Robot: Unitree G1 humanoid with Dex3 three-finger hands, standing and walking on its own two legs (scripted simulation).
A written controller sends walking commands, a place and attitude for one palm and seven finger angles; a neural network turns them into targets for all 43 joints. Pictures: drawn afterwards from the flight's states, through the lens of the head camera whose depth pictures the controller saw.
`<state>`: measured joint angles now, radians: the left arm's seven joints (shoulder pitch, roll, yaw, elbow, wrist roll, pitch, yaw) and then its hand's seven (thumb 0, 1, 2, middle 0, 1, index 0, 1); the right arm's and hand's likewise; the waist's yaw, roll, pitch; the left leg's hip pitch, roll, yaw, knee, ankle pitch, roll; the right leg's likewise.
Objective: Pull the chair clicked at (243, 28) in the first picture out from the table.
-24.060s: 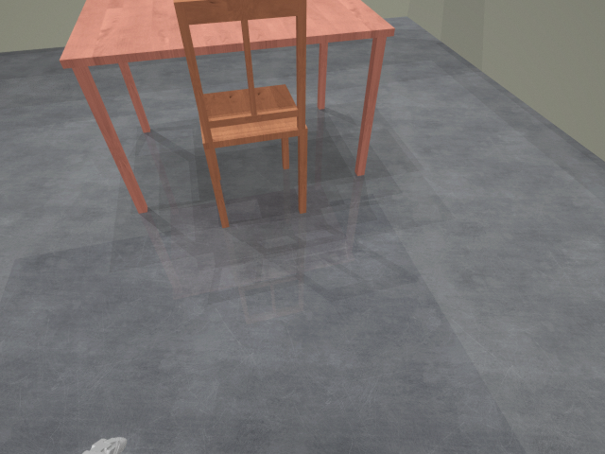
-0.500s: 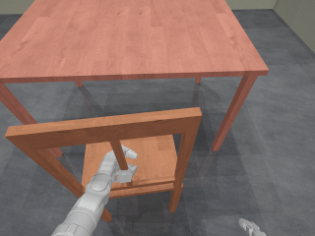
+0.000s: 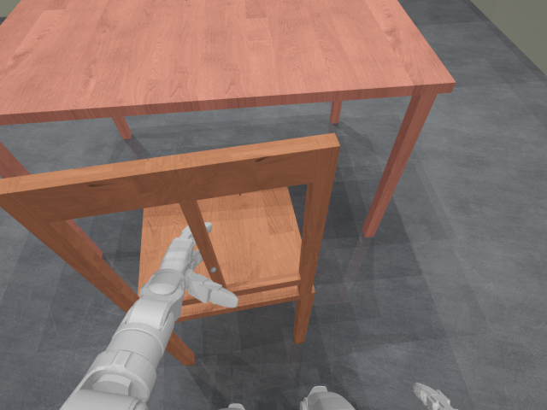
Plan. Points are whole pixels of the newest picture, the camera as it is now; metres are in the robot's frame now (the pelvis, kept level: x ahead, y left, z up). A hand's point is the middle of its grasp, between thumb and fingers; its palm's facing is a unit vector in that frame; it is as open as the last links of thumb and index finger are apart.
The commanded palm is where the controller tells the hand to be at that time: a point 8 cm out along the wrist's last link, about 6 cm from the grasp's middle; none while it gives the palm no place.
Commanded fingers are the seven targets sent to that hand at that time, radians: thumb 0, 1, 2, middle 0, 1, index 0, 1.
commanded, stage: open the thumb and straighten the fingers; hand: left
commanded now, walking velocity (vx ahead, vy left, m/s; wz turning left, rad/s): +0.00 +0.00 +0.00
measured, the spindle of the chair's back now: (207, 253) +0.37 +0.11 -0.02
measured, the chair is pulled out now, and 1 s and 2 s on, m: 0.21 0.21 0.21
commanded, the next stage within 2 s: draw the fingers out of the gap in 0.08 s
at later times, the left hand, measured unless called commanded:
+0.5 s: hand (209, 303) +0.29 +0.10 -0.05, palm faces -0.14 -0.98 -0.15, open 17.5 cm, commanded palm +0.28 +0.15 -0.02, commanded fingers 0.00 -0.55 0.20 0.00 0.00 0.00 0.00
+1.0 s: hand (209, 359) +0.21 +0.09 -0.04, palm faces -0.13 -0.98 -0.15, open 17.5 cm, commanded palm +0.20 +0.14 -0.02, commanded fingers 0.00 -0.55 0.20 0.00 0.00 0.00 0.00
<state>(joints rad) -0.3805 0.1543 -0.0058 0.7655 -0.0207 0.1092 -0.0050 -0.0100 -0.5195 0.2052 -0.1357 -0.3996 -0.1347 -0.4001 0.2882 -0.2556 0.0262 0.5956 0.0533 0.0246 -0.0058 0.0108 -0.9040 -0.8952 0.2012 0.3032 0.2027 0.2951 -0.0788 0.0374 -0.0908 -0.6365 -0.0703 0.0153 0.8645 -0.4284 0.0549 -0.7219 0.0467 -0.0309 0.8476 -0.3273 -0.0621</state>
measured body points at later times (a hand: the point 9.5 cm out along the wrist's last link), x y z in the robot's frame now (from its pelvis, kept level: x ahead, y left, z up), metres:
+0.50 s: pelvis +0.02 -0.01 +0.00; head +0.07 -0.02 +0.45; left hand +0.30 +0.15 -0.04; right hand +0.15 -0.26 -0.10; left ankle +0.00 +0.09 -0.69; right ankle +0.05 -0.08 -0.69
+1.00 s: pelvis +0.02 -0.01 -0.01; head +0.05 -0.03 +0.44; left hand +0.21 +0.15 -0.03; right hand +0.21 -0.23 -0.08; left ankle +0.00 +0.09 -0.69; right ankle +0.05 -0.08 -0.69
